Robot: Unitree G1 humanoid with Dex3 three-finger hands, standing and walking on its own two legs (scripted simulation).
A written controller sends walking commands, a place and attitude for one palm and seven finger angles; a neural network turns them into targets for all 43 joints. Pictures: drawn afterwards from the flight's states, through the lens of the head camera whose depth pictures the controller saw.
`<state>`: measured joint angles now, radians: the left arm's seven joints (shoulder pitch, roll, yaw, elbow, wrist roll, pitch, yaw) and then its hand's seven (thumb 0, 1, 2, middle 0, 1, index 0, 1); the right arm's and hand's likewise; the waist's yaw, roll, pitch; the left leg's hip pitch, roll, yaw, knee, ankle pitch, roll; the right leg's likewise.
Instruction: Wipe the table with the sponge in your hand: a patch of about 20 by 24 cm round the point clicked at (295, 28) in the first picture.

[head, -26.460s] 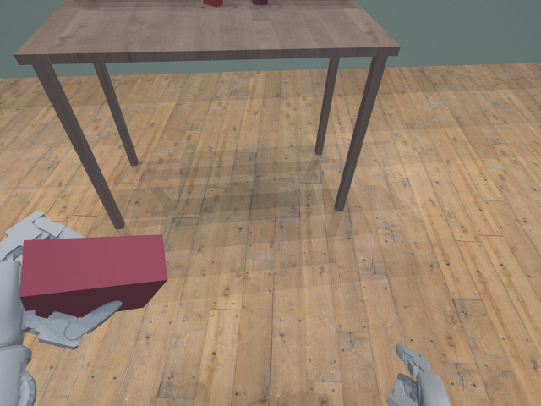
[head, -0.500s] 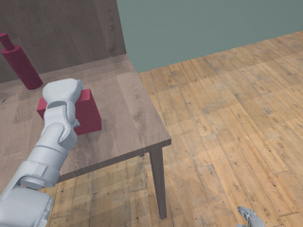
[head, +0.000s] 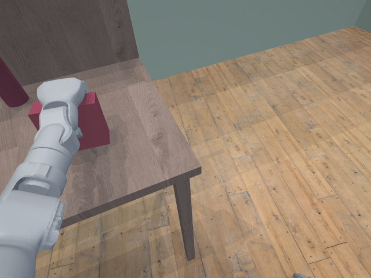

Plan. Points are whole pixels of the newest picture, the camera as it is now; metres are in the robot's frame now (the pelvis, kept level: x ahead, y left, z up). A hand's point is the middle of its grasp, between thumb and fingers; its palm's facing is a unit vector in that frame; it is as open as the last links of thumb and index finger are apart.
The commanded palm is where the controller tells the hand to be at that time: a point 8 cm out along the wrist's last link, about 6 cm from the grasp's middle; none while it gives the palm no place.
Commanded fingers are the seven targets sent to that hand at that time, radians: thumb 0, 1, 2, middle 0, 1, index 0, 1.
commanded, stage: wipe forward along the third lane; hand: left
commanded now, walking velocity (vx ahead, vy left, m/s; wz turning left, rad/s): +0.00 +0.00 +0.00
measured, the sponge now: (77, 130) +0.42 +0.29 +0.10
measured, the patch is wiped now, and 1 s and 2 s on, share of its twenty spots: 0.85 0.90 0.90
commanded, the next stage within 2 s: wipe back along the third lane in 0.52 s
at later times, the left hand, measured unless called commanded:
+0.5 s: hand (68, 103) +0.46 +0.31 +0.15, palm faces -0.07 +0.04 -1.00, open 9.7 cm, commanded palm +0.45 +0.31 +0.17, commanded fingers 0.00 0.10 1.30 -1.20 -1.60 -1.20 -1.60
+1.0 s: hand (67, 105) +0.46 +0.31 +0.14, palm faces +0.00 +0.05 -1.00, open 9.7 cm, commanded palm +0.42 +0.29 +0.16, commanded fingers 0.00 0.10 1.30 -1.20 -1.60 -1.20 -1.60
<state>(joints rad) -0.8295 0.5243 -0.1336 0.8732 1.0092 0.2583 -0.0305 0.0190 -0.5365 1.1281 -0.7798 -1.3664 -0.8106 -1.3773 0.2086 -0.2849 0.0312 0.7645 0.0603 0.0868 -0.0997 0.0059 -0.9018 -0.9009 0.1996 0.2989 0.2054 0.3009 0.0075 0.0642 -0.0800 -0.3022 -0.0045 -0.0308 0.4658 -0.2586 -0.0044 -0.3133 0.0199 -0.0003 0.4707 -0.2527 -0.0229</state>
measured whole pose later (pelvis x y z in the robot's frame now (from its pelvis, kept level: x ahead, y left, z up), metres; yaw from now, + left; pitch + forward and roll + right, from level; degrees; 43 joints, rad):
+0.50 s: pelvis +0.00 +0.01 +0.00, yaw -1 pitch +8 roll +0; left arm -0.96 0.59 -0.09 1.06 1.04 0.20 0.01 0.02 -0.54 1.13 -0.78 -1.37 -0.81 -1.39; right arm 0.26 -0.29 0.01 0.78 0.06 0.08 -0.08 0.00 -0.90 -0.90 0.20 0.30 0.21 0.30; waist -0.04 0.05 -0.09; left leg -0.36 -0.01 -0.01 0.48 -0.27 0.01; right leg -0.37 0.01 0.02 0.46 -0.24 0.00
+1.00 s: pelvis +0.02 +0.02 +0.00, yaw -2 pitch +8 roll -1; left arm -0.84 0.56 -0.12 0.92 0.99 0.28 0.06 0.00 -0.49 1.12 -0.72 -1.43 -0.75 -1.45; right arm 0.27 -0.29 0.01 0.80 0.06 0.09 -0.06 0.01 -0.90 -0.90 0.20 0.30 0.20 0.30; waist -0.01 0.07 -0.10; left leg -0.32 -0.01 0.00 0.48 -0.29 0.02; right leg -0.33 0.01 0.03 0.45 -0.25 0.00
